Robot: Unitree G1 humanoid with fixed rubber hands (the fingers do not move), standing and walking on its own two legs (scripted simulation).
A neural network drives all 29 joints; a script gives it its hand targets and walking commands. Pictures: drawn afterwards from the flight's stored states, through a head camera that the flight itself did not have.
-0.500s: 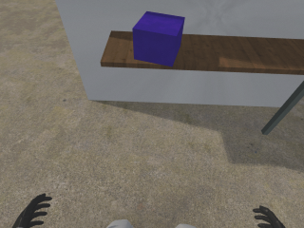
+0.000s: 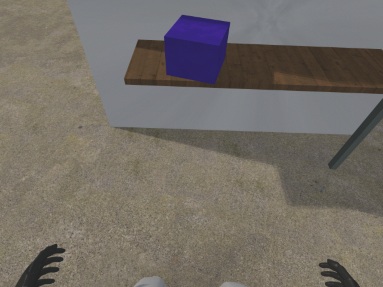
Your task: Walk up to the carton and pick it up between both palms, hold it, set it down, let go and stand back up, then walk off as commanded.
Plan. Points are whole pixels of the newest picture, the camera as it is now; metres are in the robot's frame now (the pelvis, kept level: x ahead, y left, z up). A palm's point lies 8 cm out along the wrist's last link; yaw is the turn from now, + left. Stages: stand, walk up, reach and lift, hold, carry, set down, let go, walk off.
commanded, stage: walk up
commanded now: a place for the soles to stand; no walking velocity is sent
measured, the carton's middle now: (197, 48) +0.99 -0.01 +0.00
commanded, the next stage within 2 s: none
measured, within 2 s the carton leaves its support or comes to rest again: neither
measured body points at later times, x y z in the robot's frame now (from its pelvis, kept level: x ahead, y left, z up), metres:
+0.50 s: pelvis +0.00 +0.00 +0.00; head +0.01 +0.00 +0.45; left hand +0.14 +0.32 -0.06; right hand +0.12 -0.32 -0.07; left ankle +0.04 +0.13 -0.71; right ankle +0.01 -0.09 -0.71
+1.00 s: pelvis +0.01 -0.01 +0.00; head +0.01 -0.01 +0.45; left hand +0.15 +0.32 -0.06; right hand +0.12 -0.33 -0.06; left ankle +0.04 +0.13 -0.70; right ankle +0.01 -0.10 -0.69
